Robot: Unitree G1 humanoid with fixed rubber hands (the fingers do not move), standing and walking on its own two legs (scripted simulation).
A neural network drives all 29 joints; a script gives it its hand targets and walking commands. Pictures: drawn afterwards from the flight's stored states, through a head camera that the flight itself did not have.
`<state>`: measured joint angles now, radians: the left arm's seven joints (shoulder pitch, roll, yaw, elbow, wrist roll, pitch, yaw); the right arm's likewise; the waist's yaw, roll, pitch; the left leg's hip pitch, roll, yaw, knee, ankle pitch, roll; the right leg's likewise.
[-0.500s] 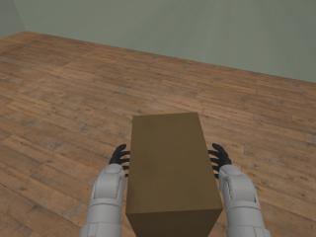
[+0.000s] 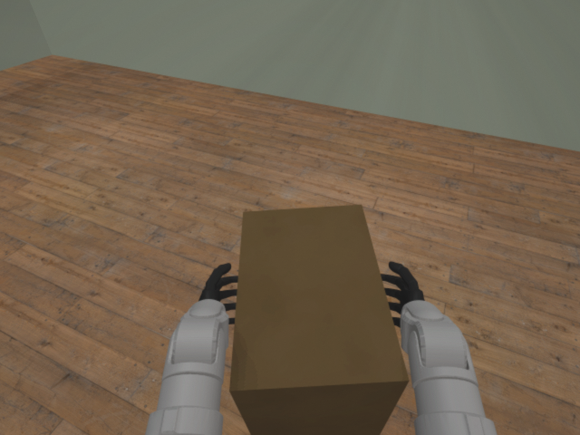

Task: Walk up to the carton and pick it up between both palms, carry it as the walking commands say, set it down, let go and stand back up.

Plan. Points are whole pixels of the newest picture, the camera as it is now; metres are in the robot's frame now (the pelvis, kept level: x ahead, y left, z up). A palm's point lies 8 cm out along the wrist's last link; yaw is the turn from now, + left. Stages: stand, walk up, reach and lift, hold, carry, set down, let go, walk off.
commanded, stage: hold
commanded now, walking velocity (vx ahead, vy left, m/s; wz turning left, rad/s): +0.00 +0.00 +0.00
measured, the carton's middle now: (309, 325) +0.31 +0.00 -0.03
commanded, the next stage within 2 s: carry in 0.46 s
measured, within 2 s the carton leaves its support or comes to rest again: neither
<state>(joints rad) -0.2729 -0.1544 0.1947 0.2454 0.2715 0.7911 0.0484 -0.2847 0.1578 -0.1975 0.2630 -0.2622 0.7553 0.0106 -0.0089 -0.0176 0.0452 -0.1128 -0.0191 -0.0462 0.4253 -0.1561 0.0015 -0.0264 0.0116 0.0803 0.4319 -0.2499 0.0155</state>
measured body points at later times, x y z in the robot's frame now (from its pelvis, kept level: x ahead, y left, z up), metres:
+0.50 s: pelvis +0.00 +0.00 +0.00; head -0.04 +0.01 +0.44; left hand +0.30 +0.15 +0.03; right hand +0.30 -0.14 +0.04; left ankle +0.06 +0.12 -0.74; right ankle +0.01 -0.14 -0.74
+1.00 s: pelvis -0.02 +0.08 -0.02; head -0.01 +0.07 +0.43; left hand +0.21 +0.26 +0.06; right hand +0.26 -0.02 +0.05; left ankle +0.03 +0.16 -0.74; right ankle -0.01 -0.01 -0.74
